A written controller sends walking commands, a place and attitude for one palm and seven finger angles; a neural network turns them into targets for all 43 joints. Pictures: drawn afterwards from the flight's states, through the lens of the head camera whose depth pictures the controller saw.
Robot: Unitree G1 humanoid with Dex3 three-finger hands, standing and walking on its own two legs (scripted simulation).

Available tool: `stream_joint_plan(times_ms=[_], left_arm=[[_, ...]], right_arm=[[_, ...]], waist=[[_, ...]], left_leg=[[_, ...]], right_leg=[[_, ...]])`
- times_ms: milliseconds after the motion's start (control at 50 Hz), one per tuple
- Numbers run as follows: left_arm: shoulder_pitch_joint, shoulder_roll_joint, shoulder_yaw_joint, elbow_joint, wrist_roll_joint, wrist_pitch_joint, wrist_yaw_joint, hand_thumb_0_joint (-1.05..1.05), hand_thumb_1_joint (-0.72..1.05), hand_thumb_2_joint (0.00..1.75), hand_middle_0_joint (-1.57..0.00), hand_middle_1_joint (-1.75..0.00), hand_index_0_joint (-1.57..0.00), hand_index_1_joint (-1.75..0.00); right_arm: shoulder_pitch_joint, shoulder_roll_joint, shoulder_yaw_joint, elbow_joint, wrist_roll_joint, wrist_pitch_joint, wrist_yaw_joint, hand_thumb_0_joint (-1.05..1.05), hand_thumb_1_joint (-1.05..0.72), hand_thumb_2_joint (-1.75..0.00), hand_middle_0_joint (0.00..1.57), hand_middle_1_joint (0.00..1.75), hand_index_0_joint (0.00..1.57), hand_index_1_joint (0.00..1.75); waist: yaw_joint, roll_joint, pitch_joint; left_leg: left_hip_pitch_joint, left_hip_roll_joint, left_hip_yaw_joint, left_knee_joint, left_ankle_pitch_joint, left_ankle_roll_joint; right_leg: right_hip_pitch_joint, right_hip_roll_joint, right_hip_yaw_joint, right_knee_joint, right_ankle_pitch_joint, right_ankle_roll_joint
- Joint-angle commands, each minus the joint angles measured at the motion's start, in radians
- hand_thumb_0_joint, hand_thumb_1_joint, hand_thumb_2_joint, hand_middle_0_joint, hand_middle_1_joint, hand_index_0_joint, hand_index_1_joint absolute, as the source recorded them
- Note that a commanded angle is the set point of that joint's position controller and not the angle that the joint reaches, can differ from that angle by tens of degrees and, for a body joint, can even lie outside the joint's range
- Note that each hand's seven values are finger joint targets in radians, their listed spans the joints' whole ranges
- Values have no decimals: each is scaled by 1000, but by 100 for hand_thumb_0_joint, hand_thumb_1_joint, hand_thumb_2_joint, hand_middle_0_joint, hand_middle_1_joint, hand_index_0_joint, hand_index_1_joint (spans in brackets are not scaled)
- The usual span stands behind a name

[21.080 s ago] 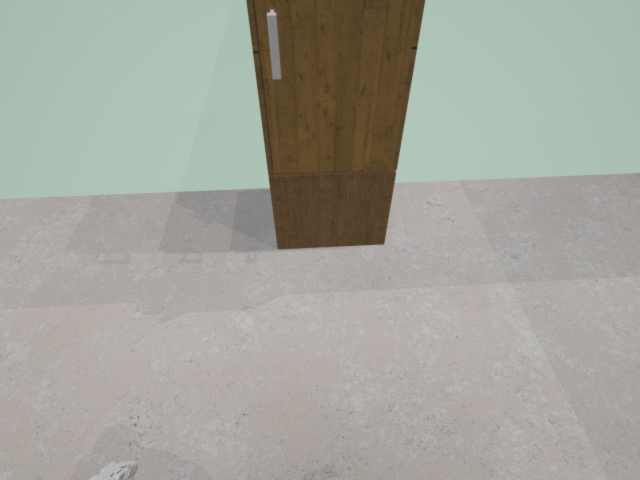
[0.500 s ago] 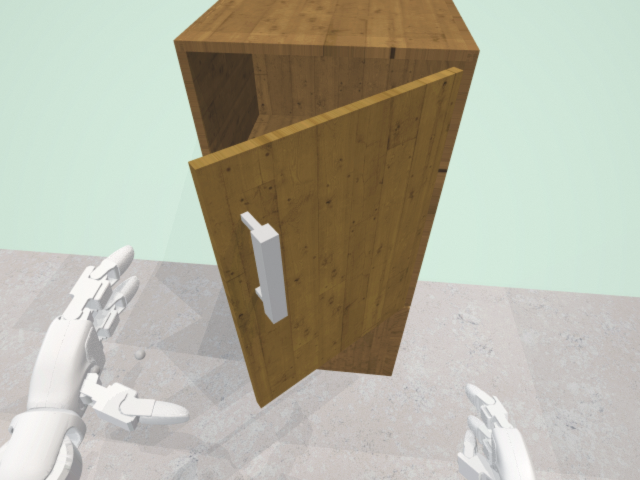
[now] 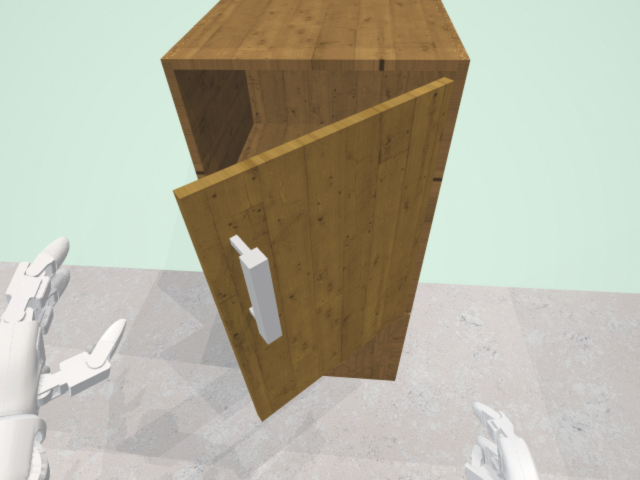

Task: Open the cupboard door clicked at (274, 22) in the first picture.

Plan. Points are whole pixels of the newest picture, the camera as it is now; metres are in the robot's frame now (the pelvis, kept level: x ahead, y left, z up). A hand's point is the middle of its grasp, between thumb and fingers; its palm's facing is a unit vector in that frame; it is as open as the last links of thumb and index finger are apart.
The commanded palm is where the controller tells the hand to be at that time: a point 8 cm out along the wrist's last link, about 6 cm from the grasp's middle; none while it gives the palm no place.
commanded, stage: draw the hand back to the body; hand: left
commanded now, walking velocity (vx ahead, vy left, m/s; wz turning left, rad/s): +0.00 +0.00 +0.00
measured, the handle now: (254, 290) +0.32 +0.13 +0.08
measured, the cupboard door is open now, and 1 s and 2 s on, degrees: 43 43 43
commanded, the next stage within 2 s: step back with the hand held close in 0.48 s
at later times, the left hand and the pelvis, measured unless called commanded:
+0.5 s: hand (85, 355) +0.18 +0.25 +0.15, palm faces +0.46 -0.79 -0.40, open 7.4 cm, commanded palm +0.13 +0.29 +0.16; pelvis -0.01 -0.01 +0.00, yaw +0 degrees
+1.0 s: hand (53, 385) +0.15 +0.27 +0.15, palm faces +0.33 -0.78 -0.52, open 7.4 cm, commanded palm +0.09 +0.31 +0.17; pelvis -0.06 +0.01 -0.01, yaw -2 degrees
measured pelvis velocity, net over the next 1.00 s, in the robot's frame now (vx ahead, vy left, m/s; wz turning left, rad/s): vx -0.06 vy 0.01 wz -0.03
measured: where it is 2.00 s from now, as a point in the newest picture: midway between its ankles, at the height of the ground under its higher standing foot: outside the picture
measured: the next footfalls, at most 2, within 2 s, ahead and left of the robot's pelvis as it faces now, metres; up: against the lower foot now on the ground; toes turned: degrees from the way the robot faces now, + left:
right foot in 1.70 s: -0.20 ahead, -0.12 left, +0.00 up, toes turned -6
left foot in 1.88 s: -0.12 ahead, +0.07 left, +0.00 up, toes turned -3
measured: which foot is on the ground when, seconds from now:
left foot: down 0.00-1.00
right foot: down 0.00-1.00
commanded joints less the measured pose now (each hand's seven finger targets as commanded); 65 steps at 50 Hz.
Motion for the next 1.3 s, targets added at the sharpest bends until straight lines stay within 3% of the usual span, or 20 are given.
stream_joint_plan(times_ms=[0, 80, 140, 300, 540, 560, 580, 600, 620, 640, 680, 700, 740, 820, 900, 1000, 1140, 1200, 1240, 1280], left_arm=[[-105, 198, 159, -175, -11, -63, 17, 0, 76, 84, -19, -30, -19, -30], [-141, 210, 178, -188, -14, -74, 19, 0, 90, 90, -20, -30, -20, -30], [-118, 171, 139, -155, -16, -69, 11, 0, 90, 90, -20, -30, -20, -30], [-125, 214, 169, -177, -14, -77, 13, 0, 90, 90, -20, -30, -20, -30], [-131, 184, 147, -141, -18, -85, 7, 0, 90, 90, -20, -30, -20, -30], [-138, 191, 152, -142, -18, -87, 8, 0, 90, 90, -20, -30, -20, -30], [-238, 225, 158, -299, -16, -106, 11, 0, 90, 90, -20, -30, -20, -30], [-367, 387, 325, -319, -4, -155, 28, 0, 90, 90, -20, -30, -20, -30], [-189, 264, 237, -210, -8, -153, 13, 0, 90, 90, -20, -30, -20, -30], [-69, 233, 216, -160, -8, -135, 6, 0, 90, 90, -20, -30, -20, -30], [-37, 205, 182, -182, -8, -126, -1, 0, 90, 90, -20, -30, -20, -30], [-20, 200, 181, -194, -7, -132, -1, 0, 90, 90, -20, -30, -20, -30], [16, 210, 190, -217, -9, -137, 6, 0, 90, 90, -20, -30, -20, -30], [62, 261, 248, -285, -11, -143, 20, 0, 90, 90, -20, -30, -20, -30], [69, 289, 280, -329, -10, -146, 29, 0, 90, 90, -20, -30, -20, -30], [62, 262, 265, -355, 4, -157, 35, 0, 90, 90, -20, -30, -20, -30], [-2, 243, 282, -318, 46, -186, 50, 0, 90, 90, -20, -30, -20, -30], [-36, 239, 264, -340, 43, -195, 46, 0, 90, 90, -20, -30, -20, -30], [-33, 258, 268, -336, 32, -199, 51, 0, 90, 90, -20, -30, -20, -30], [-42, 256, 245, -358, 21, -197, 61, 0, 90, 90, -20, -30, -20, -30]], right_arm=[[-133, -101, -47, -152, -2, -38, -11, 0, -90, -90, 20, 30, 20, 30], [-132, -98, -51, -150, -1, -35, -12, 0, -90, -90, 20, 30, 20, 30], [-136, -99, -53, -149, 0, -33, -10, 0, -90, -90, 20, 30, 20, 30], [-148, -102, -57, -146, -2, -38, -11, 0, -90, -90, 20, 30, 20, 30], [-151, -96, -57, -140, 1, -44, -9, 0, -90, -90, 20, 30, 20, 30], [-151, -97, -58, -139, 0, -45, -9, 0, -90, -90, 20, 30, 20, 30], [-169, -98, -56, -158, 0, -57, -8, 0, -90, -90, 20, 30, 20, 30], [-155, -91, -25, -198, 21, -40, -10, 0, -90, -90, 20, 30, 20, 30], [-135, -89, -44, -170, 10, -22, -15, 0, -90, -90, 20, 30, 20, 30], [-134, -100, -54, -177, 7, -7, -10, 0, -90, -90, 20, 30, 20, 30], [-135, -113, -63, -192, 10, 14, -5, 0, -90, -90, 20, 30, 20, 30], [-144, -114, -64, -194, 8, 18, -8, 0, -90, -90, 20, 30, 20, 30], [-130, -122, -69, -204, 11, 30, -10, 0, -90, -90, 20, 30, 20, 30], [-124, -120, -82, -233, 15, 49, -17, 0, -90, -90, 20, 30, 20, 30], [-132, -119, -92, -256, 19, 61, -21, 0, -90, -90, 20, 30, 20, 30], [-124, -133, -93, -269, 16, 51, -22, 0, -90, -90, 20, 30, 20, 30], [-86, -141, -100, -274, 7, 23, -25, 0, -90, -90, 20, 30, 20, 30], [-65, -135, -102, -268, 9, 16, -20, 0, -90, -90, 20, 30, 20, 30], [-48, -123, -96, -250, 9, 12, -15, 0, -90, -90, 20, 30, 20, 30], [-50, -101, -83, -219, 9, 17, -9, 0, -90, -90, 20, 30, 20, 30]], waist=[[8, -19, -65], [6, 0, -93], [1, -17, -72], [10, -14, -89], [2, -20, -34], [2, -36, -41], [5, 14, -106], [-40, 47, 30], [-48, -91, 12], [-45, -135, 2], [-54, -129, -30], [-53, -49, -52], [-56, -5, -109], [-49, -41, -204], [-49, -58, -202], [-49, 49, -132], [-63, 23, -42], [-80, -82, -37], [-83, -176, -39], [-86, -234, -68]], left_leg=[[-65, 27, -23, -57, 358, -9], [-51, 21, -17, -58, 338, -3], [-47, 22, -13, -62, 328, 1], [-42, 16, -15, -62, 315, 3], [-57, 19, -14, -82, 225, 6], [-55, 18, -16, -81, 216, 7], [-34, 12, -22, -73, 223, 9], [-129, 16, -34, -54, 117, 17], [-137, 24, -52, -24, 115, 22], [-116, 23, -41, -4, 135, 23], [-114, 26, -29, 23, 145, 18], [-120, 27, -29, 17, 167, 17], [-134, 45, -32, 0, 210, 11], [-158, 72, -52, -2, 337, 8], [-221, 77, -64, 9, 325, 9], [-397, 118, -112, -61, 114, 41], [-725, 164, -162, -107, -348, 97], [-618, 81, -111, 52, -356, 68], [-444, 27, -83, 221, -291, 35], [-239, -7, -41, 410, -188, 8]], right_leg=[[80, 6, 29, -48, 222, -26], [91, 4, 34, -53, 220, -23], [79, 4, 33, -64, 216, -19], [91, 5, 42, -72, 210, -20], [54, 5, 41, -100, 115, -17], [54, 6, 42, -102, 106, -16], [79, 2, 52, -97, 117, -17], [-44, -35, 139, -142, 122, -23], [-63, -56, 128, -147, 124, -20], [-88, -65, 135, -158, 132, -21], [-112, -82, 130, -152, 128, -20], [-103, -87, 128, -133, 163, -25], [-69, -81, 111, -81, 220, -20], [0, -62, 86, 24, 343, -11], [-1, -63, 98, 72, 370, -12], [11, -31, 93, 160, 216, 1], [109, -18, 107, 300, 94, 9], [-61, -83, 213, 135, -18, -26], [-275, -159, 294, -17, -214, -69], [-473, -239, 297, -109, -311, -105]])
